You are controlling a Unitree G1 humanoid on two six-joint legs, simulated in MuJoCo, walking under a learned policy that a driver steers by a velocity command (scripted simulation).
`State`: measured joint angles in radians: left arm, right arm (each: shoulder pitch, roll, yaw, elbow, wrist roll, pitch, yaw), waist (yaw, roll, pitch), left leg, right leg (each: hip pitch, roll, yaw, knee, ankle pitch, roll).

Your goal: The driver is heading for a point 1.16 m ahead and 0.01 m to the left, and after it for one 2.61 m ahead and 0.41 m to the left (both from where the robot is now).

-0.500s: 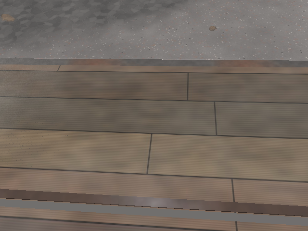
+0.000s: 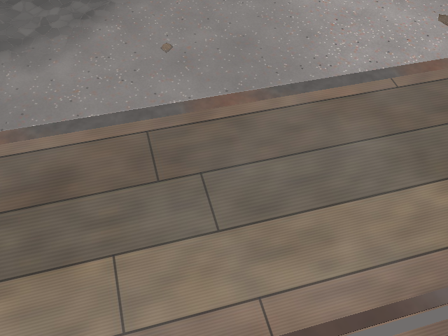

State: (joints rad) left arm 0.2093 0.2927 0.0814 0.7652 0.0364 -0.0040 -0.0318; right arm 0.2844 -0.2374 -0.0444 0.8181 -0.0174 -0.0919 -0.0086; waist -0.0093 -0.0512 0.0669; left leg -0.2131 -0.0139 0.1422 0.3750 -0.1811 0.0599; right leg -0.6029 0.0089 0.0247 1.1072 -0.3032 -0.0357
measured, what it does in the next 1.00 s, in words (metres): walks ahead: right foot, then left foot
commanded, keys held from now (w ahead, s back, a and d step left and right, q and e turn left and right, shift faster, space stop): e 0.04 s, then no key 0.94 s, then w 0.02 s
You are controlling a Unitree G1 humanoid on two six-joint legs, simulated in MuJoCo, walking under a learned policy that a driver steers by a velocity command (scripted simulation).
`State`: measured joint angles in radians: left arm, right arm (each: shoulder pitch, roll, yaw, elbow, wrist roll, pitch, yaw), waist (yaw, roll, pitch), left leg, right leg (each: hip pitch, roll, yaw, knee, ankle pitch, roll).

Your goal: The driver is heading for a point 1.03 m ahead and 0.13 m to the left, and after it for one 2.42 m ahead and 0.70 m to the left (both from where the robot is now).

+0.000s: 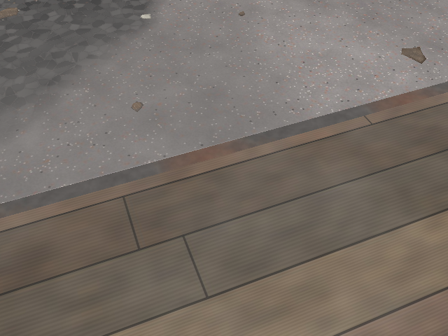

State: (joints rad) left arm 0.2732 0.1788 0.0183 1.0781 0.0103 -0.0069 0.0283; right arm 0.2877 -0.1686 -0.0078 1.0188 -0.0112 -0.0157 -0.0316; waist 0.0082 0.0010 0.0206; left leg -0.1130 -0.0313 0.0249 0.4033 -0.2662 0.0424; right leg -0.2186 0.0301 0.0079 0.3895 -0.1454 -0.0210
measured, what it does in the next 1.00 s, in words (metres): walks ahead, turning left: left foot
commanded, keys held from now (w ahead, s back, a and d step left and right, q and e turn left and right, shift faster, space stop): w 0.42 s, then w+q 0.52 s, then w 0.06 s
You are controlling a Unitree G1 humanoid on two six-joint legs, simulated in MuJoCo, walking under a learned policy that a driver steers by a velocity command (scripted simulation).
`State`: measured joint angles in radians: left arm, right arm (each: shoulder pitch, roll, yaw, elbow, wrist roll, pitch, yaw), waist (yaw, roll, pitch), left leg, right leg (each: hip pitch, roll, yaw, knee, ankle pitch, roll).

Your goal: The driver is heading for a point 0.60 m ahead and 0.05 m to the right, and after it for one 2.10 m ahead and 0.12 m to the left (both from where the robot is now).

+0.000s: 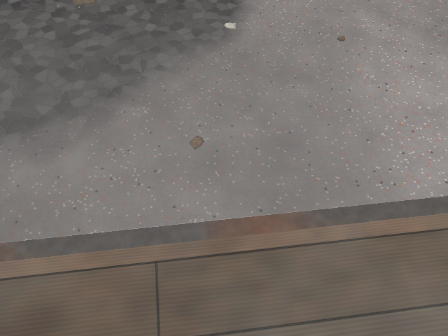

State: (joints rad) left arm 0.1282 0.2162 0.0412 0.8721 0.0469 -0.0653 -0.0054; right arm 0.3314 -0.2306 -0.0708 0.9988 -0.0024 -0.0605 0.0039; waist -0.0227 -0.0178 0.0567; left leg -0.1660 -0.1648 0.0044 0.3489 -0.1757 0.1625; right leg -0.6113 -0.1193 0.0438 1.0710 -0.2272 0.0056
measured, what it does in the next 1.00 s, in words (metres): walks ahead: right foot, then left foot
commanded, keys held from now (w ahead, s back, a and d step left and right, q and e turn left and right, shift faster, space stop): w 0.62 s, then no key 0.38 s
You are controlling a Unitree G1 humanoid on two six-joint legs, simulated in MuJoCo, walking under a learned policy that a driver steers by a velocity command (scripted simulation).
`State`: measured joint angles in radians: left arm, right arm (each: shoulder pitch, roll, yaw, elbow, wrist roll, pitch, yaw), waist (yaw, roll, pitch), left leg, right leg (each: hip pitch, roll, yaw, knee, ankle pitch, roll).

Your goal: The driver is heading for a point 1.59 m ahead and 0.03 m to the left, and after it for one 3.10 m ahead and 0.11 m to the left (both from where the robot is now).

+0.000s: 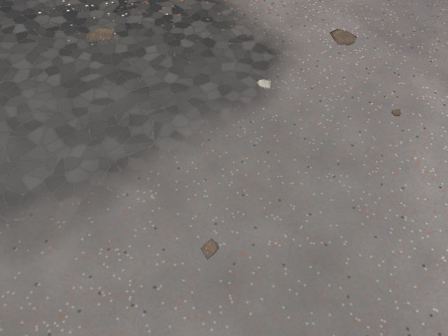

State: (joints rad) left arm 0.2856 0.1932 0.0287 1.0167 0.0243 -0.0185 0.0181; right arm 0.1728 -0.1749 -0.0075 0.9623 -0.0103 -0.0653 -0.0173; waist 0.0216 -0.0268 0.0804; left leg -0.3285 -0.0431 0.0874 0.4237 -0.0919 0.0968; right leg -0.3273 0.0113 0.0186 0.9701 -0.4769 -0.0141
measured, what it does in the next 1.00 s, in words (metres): steps on the spot: right foot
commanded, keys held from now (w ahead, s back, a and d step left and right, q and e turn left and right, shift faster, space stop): no key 1.00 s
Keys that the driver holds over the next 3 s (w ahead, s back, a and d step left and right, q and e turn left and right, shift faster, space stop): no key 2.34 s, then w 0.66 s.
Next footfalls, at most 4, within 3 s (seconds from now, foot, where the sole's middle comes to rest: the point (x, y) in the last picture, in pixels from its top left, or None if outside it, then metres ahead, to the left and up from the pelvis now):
0.20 right None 0.06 -0.13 -0.77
2.66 left None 0.22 0.09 -0.77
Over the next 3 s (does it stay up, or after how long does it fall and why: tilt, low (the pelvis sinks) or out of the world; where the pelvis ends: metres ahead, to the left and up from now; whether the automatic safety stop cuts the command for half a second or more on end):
stays up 0.29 0.03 0.01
